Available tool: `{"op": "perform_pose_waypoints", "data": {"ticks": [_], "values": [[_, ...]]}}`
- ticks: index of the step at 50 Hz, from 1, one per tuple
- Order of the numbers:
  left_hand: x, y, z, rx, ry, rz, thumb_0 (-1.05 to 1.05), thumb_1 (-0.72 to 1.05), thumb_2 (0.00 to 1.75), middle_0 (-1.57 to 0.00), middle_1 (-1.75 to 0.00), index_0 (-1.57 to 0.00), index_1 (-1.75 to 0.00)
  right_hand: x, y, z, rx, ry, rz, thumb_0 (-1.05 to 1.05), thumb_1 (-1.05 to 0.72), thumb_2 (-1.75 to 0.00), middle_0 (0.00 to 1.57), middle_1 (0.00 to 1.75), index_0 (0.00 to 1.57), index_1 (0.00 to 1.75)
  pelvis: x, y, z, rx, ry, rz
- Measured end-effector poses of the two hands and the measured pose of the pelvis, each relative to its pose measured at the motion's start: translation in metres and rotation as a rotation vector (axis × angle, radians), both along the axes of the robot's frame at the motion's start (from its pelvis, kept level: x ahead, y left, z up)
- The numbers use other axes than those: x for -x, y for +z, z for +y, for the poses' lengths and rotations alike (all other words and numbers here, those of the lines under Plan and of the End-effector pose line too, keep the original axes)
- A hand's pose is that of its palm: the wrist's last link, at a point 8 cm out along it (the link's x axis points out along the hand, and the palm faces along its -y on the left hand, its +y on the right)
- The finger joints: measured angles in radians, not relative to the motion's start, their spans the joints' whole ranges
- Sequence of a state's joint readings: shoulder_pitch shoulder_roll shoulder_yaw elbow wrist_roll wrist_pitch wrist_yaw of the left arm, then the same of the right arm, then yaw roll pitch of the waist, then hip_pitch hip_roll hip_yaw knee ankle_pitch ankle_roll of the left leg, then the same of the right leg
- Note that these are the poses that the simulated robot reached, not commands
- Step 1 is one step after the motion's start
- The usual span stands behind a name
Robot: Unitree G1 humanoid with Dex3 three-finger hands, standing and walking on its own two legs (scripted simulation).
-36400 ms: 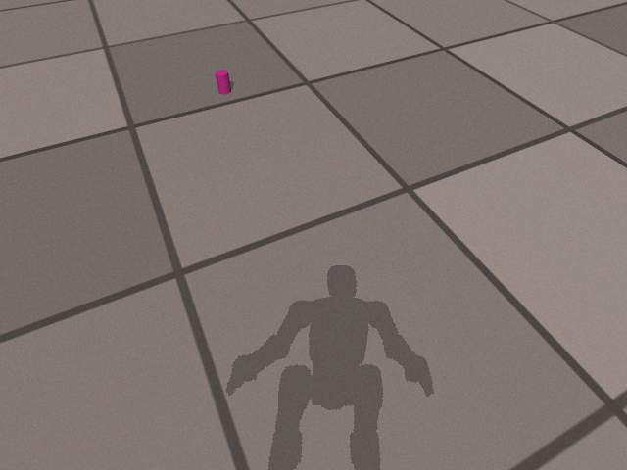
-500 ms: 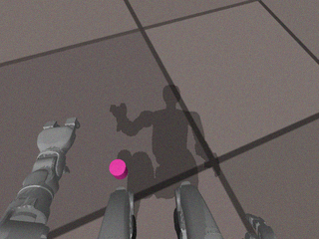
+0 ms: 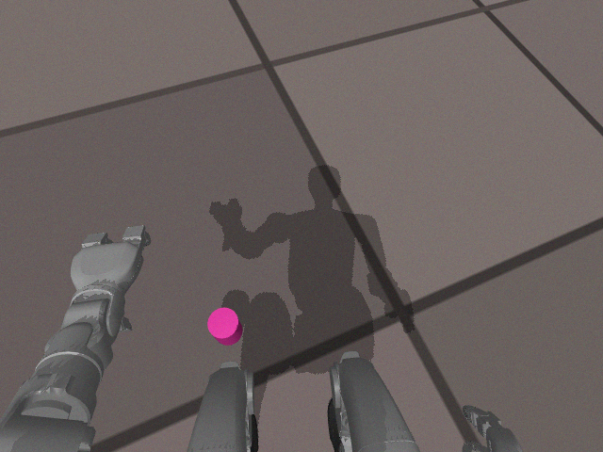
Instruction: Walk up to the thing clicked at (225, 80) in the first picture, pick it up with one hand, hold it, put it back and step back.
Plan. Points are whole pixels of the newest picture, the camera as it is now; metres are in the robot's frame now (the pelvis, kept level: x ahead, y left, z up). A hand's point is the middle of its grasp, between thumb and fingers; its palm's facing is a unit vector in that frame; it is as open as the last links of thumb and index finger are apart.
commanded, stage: go down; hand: left
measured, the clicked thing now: (226, 327) +0.38 +0.16 -0.56
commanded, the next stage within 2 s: none
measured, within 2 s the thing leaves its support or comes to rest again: neither
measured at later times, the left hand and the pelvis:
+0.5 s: hand (118, 288) +0.35 +0.25 -0.09, palm faces -0.42 -0.02 -0.91, open 14.2 cm; pelvis +0.00 +0.00 +0.02, yaw +0 degrees
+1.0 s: hand (118, 285) +0.35 +0.25 -0.09, palm faces -0.42 -0.01 -0.91, open 14.4 cm; pelvis +0.01 +0.00 +0.02, yaw +0 degrees
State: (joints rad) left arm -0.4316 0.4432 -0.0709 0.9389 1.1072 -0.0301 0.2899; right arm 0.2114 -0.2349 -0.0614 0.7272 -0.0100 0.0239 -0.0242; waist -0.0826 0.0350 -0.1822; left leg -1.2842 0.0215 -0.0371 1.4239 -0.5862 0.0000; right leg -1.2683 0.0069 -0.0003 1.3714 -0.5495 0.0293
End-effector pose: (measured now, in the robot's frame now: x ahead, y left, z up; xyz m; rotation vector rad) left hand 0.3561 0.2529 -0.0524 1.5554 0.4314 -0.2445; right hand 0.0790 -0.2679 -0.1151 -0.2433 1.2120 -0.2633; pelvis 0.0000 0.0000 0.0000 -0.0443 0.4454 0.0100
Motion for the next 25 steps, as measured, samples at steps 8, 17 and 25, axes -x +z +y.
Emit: {"op": "perform_pose_waypoints", "data": {"ticks": [8, 17, 25], "values": [[0.001, 0.007, -0.003, 0.008, 0.002, 0.018, 0.0, -0.51, 0.99, -0.27, -0.73, -0.17, -0.84, 0.007, 0.008, -0.001, -0.003, -0.014, 0.003, 0.0, -0.92, -0.91, 0.2, 0.3, 0.2, 0.3, -0.001, 0.007, -0.002, -0.002, -0.001, -0.011], [0.002, 0.009, -0.005, 0.013, -0.015, 0.01, 0.0, -0.54, 1.01, -0.27, -0.72, -0.16, -0.84, 0.008, 0.014, -0.006, 0.015, -0.015, 0.008, 0.0, -0.92, -0.91, 0.2, 0.3, 0.2, 0.3, -0.002, 0.01, -0.002, -0.002, -0.001, -0.016], [0.002, 0.018, -0.003, 0.005, -0.003, 0.004, 0.0, -0.54, 1.01, -0.27, -0.72, -0.16, -0.84, 0.003, 0.02, -0.003, 0.012, -0.012, -0.001, 0.0, -0.92, -0.91, 0.2, 0.3, 0.2, 0.3, -0.004, 0.018, -0.001, -0.002, -0.001, -0.028]]}}
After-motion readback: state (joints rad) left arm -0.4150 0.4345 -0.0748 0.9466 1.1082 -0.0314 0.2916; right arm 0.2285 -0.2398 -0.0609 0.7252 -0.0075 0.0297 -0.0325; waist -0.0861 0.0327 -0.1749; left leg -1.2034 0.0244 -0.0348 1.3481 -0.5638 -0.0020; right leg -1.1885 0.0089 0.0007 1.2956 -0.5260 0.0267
